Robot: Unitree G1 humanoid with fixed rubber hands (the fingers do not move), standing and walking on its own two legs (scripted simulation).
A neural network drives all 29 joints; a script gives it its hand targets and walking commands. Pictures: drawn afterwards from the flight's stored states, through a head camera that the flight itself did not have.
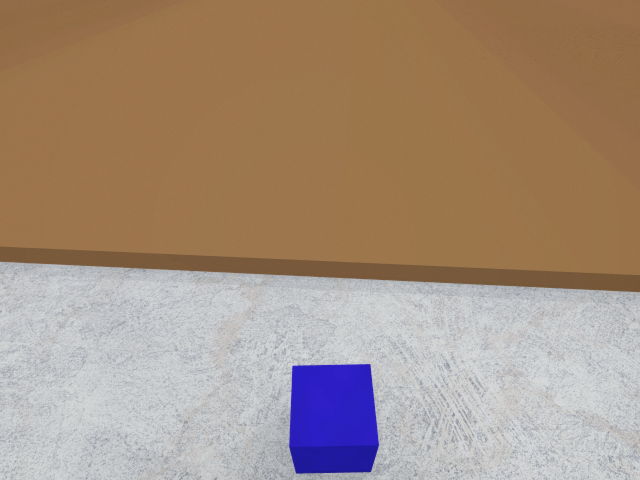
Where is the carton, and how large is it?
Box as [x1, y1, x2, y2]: [289, 364, 378, 473]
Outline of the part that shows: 369,364 292,366 289,447 296,473 370,471 378,446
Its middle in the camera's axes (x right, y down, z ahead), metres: +0.03 +0.50 +1.07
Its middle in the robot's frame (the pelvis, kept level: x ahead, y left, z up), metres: +0.43 +0.00 -0.65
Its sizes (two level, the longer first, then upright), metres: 0.210 0.200 0.250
